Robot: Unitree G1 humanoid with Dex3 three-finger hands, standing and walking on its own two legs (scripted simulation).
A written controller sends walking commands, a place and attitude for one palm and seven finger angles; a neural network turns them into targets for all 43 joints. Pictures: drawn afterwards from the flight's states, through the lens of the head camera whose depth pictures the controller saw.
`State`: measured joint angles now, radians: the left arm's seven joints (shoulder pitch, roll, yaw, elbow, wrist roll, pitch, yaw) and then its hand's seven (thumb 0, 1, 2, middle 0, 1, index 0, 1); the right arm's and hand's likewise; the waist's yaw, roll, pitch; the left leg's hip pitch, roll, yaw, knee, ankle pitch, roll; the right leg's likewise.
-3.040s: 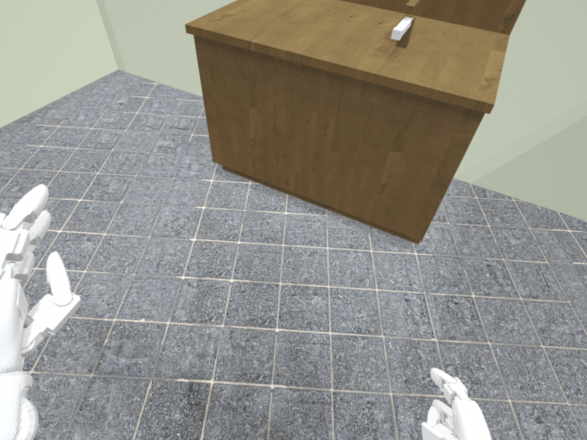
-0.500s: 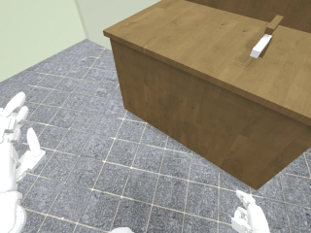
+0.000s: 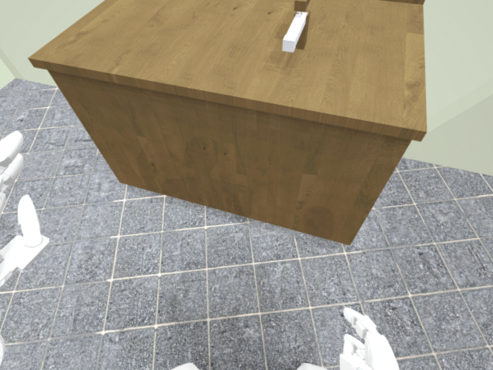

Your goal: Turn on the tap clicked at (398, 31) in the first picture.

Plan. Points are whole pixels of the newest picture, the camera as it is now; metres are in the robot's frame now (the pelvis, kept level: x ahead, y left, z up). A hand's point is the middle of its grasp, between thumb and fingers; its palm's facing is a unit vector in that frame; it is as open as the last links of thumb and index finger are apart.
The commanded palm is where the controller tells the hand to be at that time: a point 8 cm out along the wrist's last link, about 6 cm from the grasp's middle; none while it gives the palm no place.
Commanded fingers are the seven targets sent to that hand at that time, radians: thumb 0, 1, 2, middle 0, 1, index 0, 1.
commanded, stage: turn to face it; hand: left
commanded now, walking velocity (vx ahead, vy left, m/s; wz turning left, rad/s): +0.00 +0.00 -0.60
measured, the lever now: (289, 43) +0.80 -0.05 +0.08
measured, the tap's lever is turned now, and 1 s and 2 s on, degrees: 0 0 0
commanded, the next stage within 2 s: take the last steps up to it in 0.94 s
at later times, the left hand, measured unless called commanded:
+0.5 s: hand (122, 268) +0.19 +0.13 +0.20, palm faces +0.21 -0.90 -0.39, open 7.4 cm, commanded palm +0.16 +0.17 +0.19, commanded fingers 0.00 0.90 0.90 -0.20 -0.30 -0.20 -0.30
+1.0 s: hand (286, 341) +0.14 -0.02 +0.18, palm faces -0.12 -0.88 -0.46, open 7.4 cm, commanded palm +0.11 +0.06 +0.19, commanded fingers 0.00 0.90 0.90 -0.20 -0.30 -0.20 -0.30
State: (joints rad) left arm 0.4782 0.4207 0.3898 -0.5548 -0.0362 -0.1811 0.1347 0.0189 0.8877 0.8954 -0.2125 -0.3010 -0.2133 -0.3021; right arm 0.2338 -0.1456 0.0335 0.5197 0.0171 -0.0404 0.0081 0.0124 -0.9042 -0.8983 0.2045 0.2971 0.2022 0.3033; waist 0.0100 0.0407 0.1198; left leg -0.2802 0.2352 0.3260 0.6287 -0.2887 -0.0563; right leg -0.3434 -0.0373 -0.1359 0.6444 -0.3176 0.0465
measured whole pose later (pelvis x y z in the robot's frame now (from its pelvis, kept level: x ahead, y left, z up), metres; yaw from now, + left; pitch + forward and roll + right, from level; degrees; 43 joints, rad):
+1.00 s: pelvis -0.18 -0.09 +0.00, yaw -31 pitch +0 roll +0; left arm 0.45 0.37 0.38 -0.54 -0.03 -0.24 0.15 0.02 0.88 0.90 -0.21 -0.30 -0.22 -0.30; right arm 0.18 -0.23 -0.01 0.62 0.02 -0.02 -0.01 0.02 -0.91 -0.90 0.20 0.30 0.20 0.30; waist -0.03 0.02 0.13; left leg -0.47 0.09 0.05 1.04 -0.48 -0.06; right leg -0.34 0.00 -0.01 0.60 -0.26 -0.01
